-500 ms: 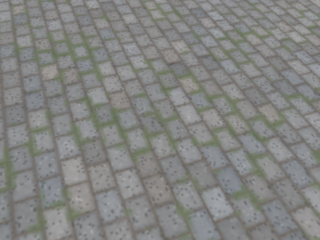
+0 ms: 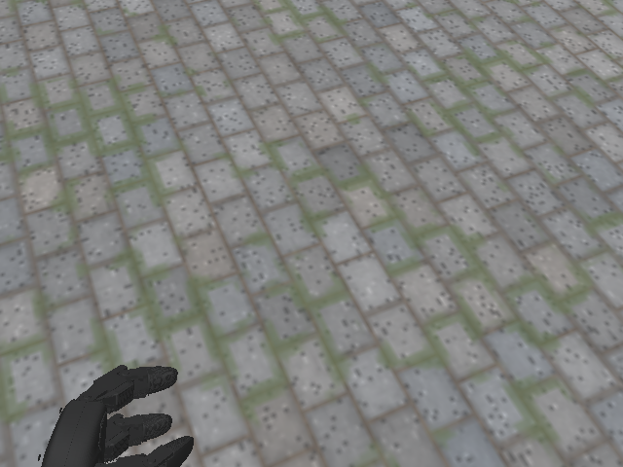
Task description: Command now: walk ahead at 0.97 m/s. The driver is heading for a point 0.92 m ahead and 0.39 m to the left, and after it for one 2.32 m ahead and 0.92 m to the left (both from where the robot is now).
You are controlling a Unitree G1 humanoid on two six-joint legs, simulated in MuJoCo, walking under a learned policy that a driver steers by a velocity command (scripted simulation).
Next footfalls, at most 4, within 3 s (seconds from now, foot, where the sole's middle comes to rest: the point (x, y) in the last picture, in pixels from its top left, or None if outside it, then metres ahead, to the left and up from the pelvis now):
0.42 left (230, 377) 0.62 0.15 -0.74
0.86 right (228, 211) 1.08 0.16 -0.74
1.28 left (88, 214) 1.07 0.52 -0.74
1.70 right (181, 173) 1.21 0.29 -0.74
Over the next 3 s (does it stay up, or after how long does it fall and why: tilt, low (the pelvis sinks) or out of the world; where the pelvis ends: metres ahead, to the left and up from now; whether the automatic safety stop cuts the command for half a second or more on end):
stays up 1.17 0.36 0.03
